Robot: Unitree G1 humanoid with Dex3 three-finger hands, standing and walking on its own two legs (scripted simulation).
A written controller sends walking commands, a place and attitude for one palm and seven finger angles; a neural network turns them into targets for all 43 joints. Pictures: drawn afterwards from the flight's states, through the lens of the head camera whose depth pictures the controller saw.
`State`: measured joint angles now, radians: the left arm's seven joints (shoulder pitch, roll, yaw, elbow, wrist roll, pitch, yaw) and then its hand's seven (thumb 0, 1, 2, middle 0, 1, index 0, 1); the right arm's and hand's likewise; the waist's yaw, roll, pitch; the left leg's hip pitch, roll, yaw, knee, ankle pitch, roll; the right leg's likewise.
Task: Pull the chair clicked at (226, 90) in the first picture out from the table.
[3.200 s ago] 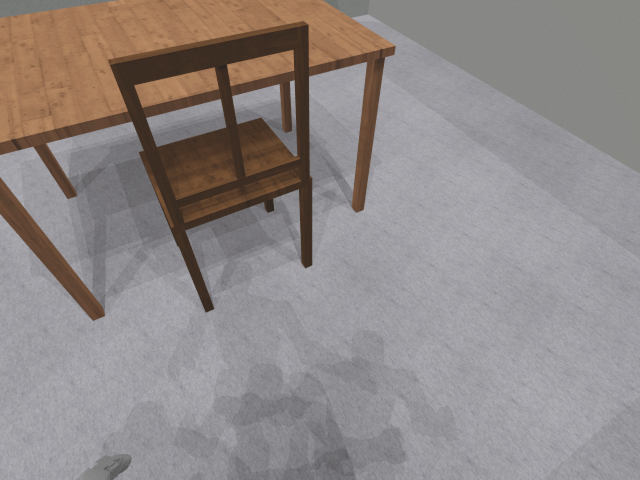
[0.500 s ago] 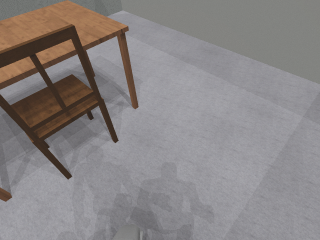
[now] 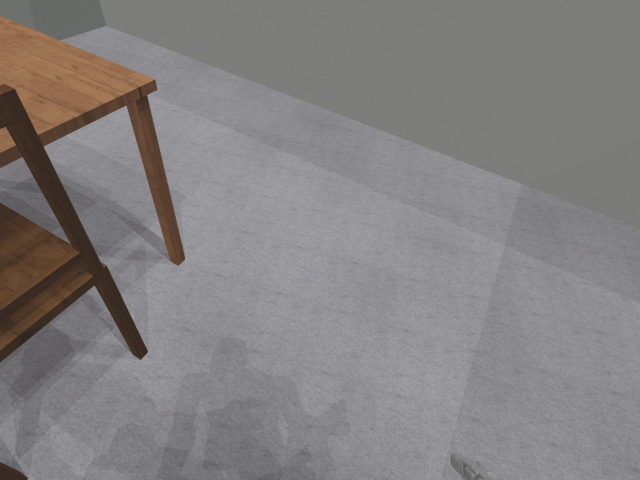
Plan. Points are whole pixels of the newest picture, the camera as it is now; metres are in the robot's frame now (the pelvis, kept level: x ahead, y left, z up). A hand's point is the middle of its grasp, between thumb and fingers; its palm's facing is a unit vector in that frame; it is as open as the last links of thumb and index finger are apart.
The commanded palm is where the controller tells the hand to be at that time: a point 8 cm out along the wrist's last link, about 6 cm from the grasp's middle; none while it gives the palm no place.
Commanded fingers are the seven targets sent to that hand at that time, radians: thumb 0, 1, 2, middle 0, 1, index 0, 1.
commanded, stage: walk to a spot facing it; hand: left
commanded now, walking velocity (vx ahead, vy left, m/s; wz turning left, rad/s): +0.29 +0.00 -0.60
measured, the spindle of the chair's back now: out of the picture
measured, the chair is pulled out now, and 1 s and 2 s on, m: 0.00 0.00 0.00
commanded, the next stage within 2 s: none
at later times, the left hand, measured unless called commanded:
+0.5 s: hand (152, 435) +0.20 +0.26 -0.17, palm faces -0.19 -0.96 -0.19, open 7.4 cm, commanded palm none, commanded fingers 0.00 0.90 0.90 -0.20 -0.30 -0.20 -0.30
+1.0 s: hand (162, 307) +0.39 +0.31 -0.14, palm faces -0.52 -0.82 -0.24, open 7.4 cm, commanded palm none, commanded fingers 0.00 0.90 0.90 -0.20 -0.30 -0.20 -0.30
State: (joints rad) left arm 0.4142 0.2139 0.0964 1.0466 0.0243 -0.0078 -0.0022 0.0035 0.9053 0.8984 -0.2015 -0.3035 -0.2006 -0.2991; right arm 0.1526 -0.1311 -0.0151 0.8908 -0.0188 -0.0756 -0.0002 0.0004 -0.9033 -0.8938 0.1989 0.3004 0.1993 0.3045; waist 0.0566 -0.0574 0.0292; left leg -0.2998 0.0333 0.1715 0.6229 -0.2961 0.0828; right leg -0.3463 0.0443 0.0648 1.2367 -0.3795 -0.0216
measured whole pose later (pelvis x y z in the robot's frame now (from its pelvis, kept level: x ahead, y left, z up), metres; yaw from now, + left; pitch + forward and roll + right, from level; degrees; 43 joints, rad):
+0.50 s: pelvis +0.12 +0.09 +0.00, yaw -17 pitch -3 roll -1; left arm 0.29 0.16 0.07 0.97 0.01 0.03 0.01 0.00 0.91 0.90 -0.20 -0.30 -0.20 -0.30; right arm 0.33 -0.16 -0.05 0.96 -0.01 0.04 -0.02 0.01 -0.90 -0.89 0.20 0.30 0.20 0.30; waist 0.02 0.01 0.10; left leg -0.51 0.10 0.09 1.28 -0.44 -0.05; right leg -0.28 0.03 -0.12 0.59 -0.26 -0.08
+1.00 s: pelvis +0.19 +0.19 +0.01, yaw -36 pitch +1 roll -1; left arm 0.19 0.26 0.12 0.88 0.02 0.08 -0.03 0.00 0.91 0.90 -0.20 -0.30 -0.20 -0.30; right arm 0.27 -0.19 -0.05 0.91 -0.04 0.00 -0.02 0.00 -0.91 -0.89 0.20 0.30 0.20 0.30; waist -0.01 0.00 0.06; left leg -0.22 0.15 0.24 0.49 -0.27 -0.02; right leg -0.46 -0.03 -0.06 0.97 -0.42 0.06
